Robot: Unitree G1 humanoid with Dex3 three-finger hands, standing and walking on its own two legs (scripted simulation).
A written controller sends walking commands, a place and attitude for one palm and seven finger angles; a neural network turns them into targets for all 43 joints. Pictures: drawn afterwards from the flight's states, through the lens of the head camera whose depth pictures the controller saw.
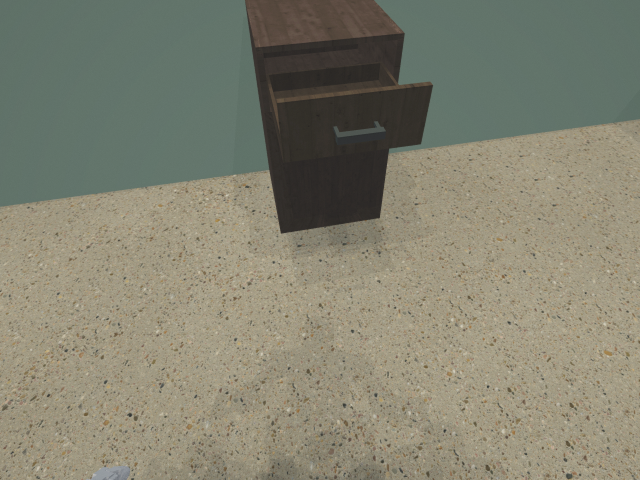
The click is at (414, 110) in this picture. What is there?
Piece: drawer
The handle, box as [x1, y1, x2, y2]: [333, 121, 385, 144]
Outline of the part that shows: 385,130 378,124 377,121 374,121 374,128 339,132 336,126 333,127 333,130 336,135 335,140 337,144 384,138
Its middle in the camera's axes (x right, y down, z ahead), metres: +0.10 -0.28 +1.02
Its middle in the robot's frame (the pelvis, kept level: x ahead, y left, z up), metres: +0.95 -0.05 -0.09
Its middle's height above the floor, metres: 0.68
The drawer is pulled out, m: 0.29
